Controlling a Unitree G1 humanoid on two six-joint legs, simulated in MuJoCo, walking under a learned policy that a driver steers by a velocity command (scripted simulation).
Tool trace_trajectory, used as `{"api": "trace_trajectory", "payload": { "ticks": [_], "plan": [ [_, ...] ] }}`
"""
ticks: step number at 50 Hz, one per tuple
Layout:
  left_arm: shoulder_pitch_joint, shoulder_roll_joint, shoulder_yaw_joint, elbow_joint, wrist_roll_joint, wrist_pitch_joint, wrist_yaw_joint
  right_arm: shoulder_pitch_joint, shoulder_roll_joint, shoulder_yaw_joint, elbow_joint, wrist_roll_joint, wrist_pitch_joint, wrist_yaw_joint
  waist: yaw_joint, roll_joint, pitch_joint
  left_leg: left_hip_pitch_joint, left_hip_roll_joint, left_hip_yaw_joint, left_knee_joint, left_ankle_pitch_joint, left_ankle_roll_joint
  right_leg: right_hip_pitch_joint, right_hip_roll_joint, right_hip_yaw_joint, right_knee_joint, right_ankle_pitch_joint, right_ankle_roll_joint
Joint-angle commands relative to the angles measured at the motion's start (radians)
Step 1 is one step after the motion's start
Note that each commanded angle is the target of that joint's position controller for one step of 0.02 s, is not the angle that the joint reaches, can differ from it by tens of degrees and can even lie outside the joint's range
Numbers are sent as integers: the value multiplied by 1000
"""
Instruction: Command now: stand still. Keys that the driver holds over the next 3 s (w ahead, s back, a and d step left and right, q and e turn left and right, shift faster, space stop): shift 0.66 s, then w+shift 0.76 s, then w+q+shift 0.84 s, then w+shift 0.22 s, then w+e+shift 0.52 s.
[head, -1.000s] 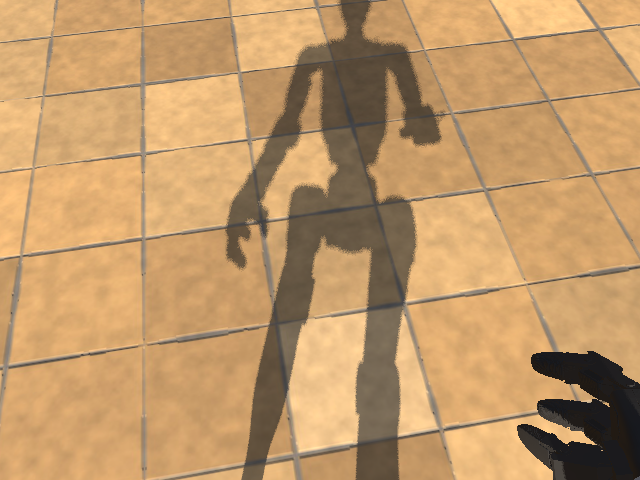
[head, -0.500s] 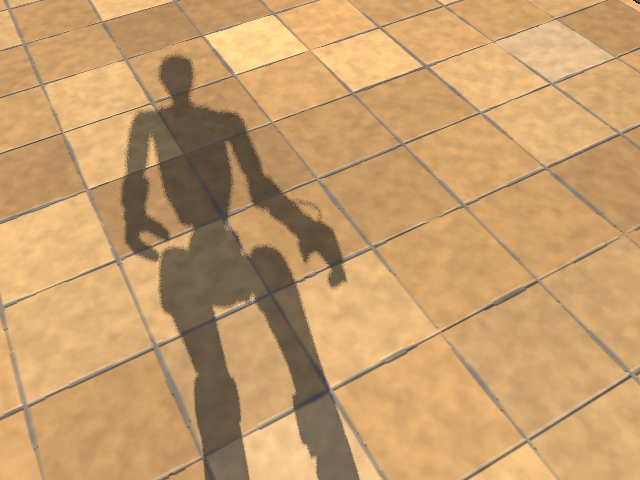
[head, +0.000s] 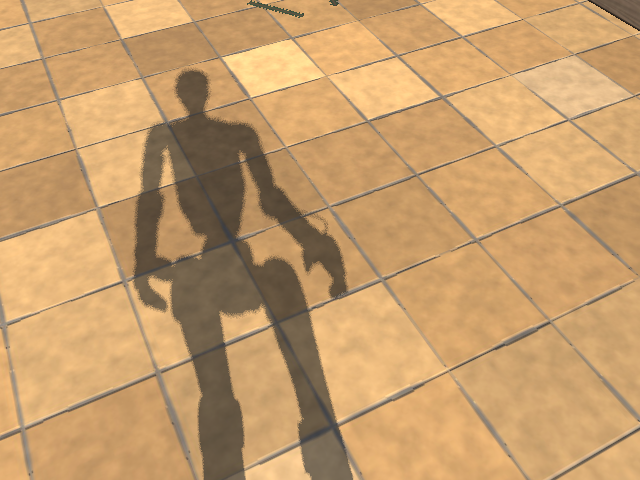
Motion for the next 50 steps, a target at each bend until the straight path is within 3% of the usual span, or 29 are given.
{"api": "trace_trajectory", "payload": {
  "ticks": [1,17,33,34,35,36,37,38,40,42,44,45,46,47,48,49,50],
  "plan": [
    [14,92,25,-40,-1,-12,6,-12,-103,-27,-43,2,-6,-7,-2,-4,-57,151,49,-55,-33,240,43,-99,-63,61,-108,235,-24],
    [43,90,31,80,-5,-16,17,-37,-97,-32,99,7,8,-18,-2,-1,-14,169,41,-47,-70,202,35,-78,-58,48,-161,203,-18],
    [84,74,21,191,-5,-14,20,-16,-93,-23,226,8,10,-23,-2,-6,17,162,32,-34,-104,157,31,-69,-53,34,-202,172,-18],
    [125,80,24,212,-8,-10,21,13,-80,-21,246,11,12,-23,6,-26,-23,161,-7,10,-72,-53,33,-48,-47,37,-230,-59,-35],
    [143,132,41,210,-21,-7,24,11,-95,-27,245,23,10,-22,22,-73,14,69,-48,55,4,-309,38,-51,-79,105,-267,-355,-82],
    [196,177,54,209,-31,-13,25,-64,-111,-30,210,31,-4,-15,64,-123,79,-98,-47,67,101,-383,40,-26,-186,264,-367,-584,-150],
    [184,233,72,201,-40,-32,27,-154,-86,-19,158,50,-30,-2,78,-219,163,-234,-4,75,247,-236,46,-10,-350,472,-487,-630,-229],
    [159,216,69,189,-30,-53,28,-195,-107,-24,136,55,-52,7,79,-183,209,-360,60,12,346,-214,56,31,-410,548,-519,-515,-262],
    [131,149,54,172,-25,-80,19,-153,-107,-32,145,48,-85,23,43,-103,164,-496,115,-11,411,-147,68,180,-383,456,-472,-313,-224],
    [125,146,55,158,-39,-83,10,-152,-91,-29,147,44,-106,36,44,-103,112,-378,115,31,243,-84,60,164,-310,300,-457,-177,-168],
    [124,173,60,148,-38,-78,6,-150,-66,-22,148,43,-113,44,37,-138,86,-175,67,104,126,-53,37,44,-248,191,-444,-127,-154],
    [139,192,69,174,44,-72,-5,-126,-60,-22,122,-40,-68,79,18,-169,65,-56,20,169,66,-121,38,-13,-214,149,-449,-196,-170],
    [126,186,72,172,44,-70,-10,-77,-63,-29,129,-37,-46,87,-4,-164,82,74,4,210,44,-66,38,-107,-221,137,-427,-228,-178],
    [99,190,74,166,31,-70,-12,12,-74,-36,148,-26,-37,82,-50,-127,82,202,-12,229,7,-38,43,-186,-215,119,-374,-218,-178],
    [75,190,73,160,28,-75,-14,155,-107,-51,188,-23,-40,71,-121,-63,50,371,-32,226,-15,-71,51,-264,-185,80,-219,-88,-170],
    [34,161,63,149,38,-84,-17,380,-174,-75,247,-32,-59,54,-240,101,-43,579,61,83,-79,-205,69,-373,-100,-21,166,83,-147],
    [-26,14,28,67,29,-98,-22,524,-293,-85,272,-55,-76,42,-248,423,-112,639,358,-483,-333,-709,138,-616,30,-47,583,-192,-102]
  ]
}}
